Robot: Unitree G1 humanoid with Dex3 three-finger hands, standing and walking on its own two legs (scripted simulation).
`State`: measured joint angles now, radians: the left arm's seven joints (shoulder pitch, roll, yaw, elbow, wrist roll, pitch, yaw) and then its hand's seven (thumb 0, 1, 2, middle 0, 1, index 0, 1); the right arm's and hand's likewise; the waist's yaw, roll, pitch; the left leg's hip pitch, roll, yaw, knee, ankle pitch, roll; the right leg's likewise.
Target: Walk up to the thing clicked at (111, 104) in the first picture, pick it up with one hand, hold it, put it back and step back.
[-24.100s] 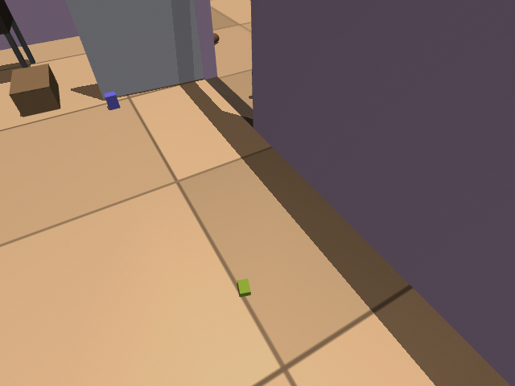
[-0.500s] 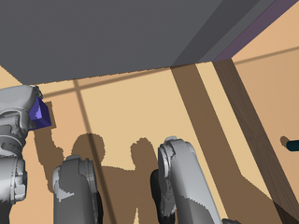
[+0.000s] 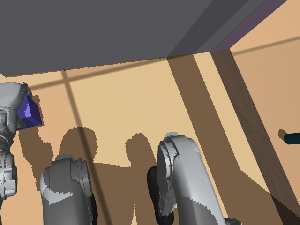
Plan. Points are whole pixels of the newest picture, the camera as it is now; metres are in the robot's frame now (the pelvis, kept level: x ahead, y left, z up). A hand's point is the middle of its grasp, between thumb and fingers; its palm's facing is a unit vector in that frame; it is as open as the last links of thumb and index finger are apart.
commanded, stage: rest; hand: left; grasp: from above
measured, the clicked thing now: (20, 113) +0.46 +0.28 -0.24
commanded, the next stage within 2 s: open in 0.66 s
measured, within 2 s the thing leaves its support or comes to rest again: rests again in 0.38 s
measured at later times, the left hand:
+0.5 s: hand (20, 112) +0.46 +0.28 -0.23, palm faces -0.47 -0.10 -0.88, open 9.6 cm
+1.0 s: hand (20, 113) +0.46 +0.28 -0.24, palm faces -0.48 -0.10 -0.87, open 10.0 cm
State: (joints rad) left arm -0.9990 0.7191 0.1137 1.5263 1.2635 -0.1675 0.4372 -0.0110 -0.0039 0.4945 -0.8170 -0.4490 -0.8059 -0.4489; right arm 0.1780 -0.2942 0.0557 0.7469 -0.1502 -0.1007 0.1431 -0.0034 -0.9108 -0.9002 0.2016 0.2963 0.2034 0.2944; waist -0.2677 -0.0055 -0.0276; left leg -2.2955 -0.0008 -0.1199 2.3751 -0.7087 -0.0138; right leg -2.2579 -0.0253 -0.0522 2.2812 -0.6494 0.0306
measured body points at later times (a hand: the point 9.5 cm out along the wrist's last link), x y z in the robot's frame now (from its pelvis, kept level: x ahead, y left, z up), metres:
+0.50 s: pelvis +0.01 +0.00 -0.03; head +0.27 +0.07 +0.33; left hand +0.48 +0.28 -0.18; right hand +0.03 -0.27 -0.12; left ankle +0.07 +0.13 -0.31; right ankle +0.10 -0.13 -0.31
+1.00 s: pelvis +0.00 +0.00 -0.03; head +0.26 +0.07 +0.33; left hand +0.48 +0.28 -0.19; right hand +0.01 -0.27 -0.11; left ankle +0.07 +0.13 -0.31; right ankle +0.10 -0.13 -0.31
